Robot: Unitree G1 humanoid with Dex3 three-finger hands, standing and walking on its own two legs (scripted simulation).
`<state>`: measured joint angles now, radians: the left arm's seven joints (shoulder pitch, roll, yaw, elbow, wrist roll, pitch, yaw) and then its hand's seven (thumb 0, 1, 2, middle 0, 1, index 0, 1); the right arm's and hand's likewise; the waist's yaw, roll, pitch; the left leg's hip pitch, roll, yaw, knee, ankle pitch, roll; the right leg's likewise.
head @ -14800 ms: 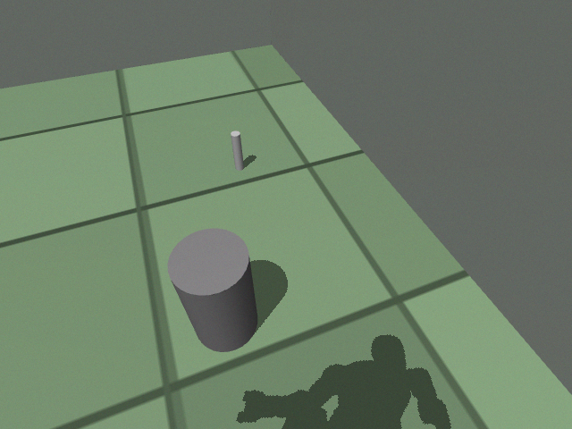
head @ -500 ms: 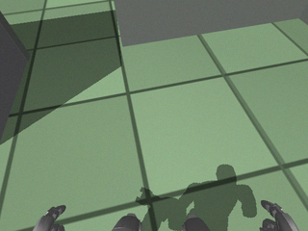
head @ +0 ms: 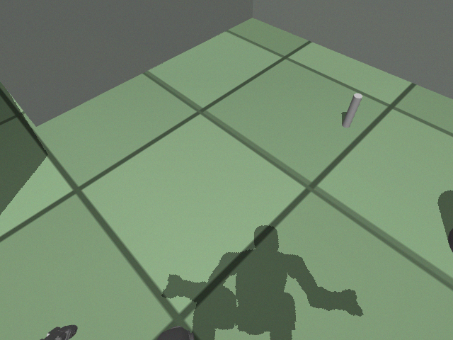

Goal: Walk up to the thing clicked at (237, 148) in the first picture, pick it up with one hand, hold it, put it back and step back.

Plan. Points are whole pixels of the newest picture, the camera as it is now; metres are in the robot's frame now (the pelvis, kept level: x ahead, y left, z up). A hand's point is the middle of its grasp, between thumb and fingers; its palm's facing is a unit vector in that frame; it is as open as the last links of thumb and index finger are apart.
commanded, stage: walk up
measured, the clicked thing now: (351, 111) +1.39 -0.66 -0.63
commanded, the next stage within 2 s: stand in 1.70 s
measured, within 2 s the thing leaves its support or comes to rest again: neither
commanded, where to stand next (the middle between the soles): +0.12 -0.03 m, yaw -35 degrees
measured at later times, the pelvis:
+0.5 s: pelvis +0.05 -0.02 +0.01, yaw -18 degrees
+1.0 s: pelvis +0.05 +0.00 +0.00, yaw -30 degrees
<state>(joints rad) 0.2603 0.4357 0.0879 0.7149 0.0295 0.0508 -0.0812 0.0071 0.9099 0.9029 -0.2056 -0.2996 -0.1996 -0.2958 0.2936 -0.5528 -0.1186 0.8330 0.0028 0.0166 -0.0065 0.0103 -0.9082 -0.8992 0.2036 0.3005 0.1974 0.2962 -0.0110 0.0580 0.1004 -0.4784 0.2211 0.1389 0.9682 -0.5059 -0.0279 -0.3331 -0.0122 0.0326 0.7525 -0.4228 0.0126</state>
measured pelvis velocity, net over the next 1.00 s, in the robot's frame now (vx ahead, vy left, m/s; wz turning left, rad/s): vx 0.05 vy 0.00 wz -0.53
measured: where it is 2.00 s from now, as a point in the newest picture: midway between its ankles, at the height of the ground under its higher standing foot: outside the picture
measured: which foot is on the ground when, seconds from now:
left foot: up 0.00-0.16, down 0.18-0.54, up 0.56-0.84, down 0.86-1.00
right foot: down 0.00-0.18, up 0.20-0.50, down 0.52-1.00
